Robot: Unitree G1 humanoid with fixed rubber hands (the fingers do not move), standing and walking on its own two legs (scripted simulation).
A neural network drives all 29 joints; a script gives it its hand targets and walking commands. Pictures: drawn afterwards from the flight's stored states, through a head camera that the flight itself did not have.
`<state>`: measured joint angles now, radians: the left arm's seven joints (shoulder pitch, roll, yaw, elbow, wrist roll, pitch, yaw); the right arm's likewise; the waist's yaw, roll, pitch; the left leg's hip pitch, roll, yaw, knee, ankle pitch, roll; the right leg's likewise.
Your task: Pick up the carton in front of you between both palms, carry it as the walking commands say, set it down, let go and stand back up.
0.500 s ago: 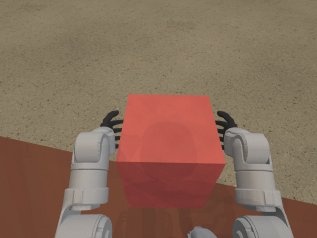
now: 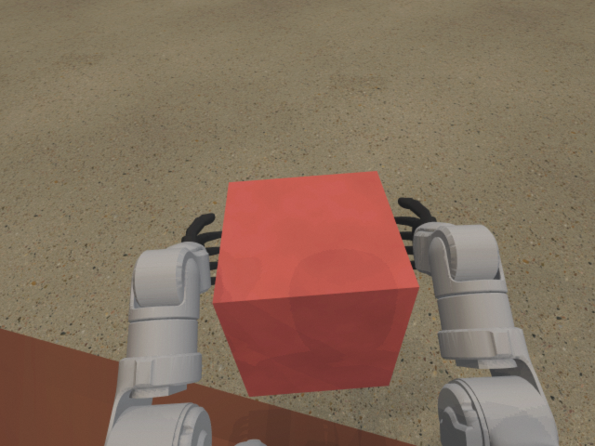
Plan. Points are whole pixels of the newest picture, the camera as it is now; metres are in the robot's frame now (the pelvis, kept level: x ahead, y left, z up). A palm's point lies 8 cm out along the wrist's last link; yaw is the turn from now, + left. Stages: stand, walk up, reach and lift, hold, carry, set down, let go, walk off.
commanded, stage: carry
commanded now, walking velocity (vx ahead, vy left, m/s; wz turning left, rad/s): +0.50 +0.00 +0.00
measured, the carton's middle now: (311, 287) +0.35 +0.00 +0.02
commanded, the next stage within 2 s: none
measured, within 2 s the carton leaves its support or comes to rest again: neither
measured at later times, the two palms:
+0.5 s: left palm (221, 154) +0.64 +0.17 +0.04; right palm (376, 152) +0.62 -0.13 +0.05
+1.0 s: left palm (250, 80) +0.90 +0.13 +0.06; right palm (374, 71) +0.92 -0.17 +0.06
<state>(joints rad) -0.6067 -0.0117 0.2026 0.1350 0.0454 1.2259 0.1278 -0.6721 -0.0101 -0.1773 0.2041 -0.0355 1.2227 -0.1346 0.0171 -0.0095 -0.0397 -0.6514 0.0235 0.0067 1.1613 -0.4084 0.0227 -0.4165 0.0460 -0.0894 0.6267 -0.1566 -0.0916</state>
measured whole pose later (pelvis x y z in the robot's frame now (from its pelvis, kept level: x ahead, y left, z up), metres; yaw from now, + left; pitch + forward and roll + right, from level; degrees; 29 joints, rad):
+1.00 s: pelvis +0.55 -0.02 -0.04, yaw +0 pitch +5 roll +1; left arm -0.62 -0.03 0.20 0.11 0.06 1.21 0.14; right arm -0.68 -0.02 -0.19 0.18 -0.03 1.21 -0.13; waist 0.01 0.00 -0.02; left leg -0.58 0.02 0.03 1.14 -0.41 0.01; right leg -0.40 0.02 -0.10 0.49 -0.18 -0.09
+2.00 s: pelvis +1.10 -0.02 -0.02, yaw +1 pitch +4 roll +0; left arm -0.14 -0.13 0.10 -0.28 0.11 1.23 0.10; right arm -0.14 0.13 -0.11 -0.30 -0.12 1.25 -0.08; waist 0.03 0.01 -0.16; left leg -0.57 0.11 0.09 0.75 -0.22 -0.03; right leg -0.16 -0.02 -0.20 0.31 -0.21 -0.04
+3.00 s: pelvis +1.72 +0.00 -0.03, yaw +1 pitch +4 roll +1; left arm -0.16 -0.13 0.10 -0.35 0.11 1.22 0.09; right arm -0.16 0.13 -0.11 -0.38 -0.12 1.23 -0.09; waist 0.02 0.00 -0.11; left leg -0.56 0.09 0.16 0.53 -0.09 -0.01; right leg -0.01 -0.05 -0.21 0.27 -0.32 0.01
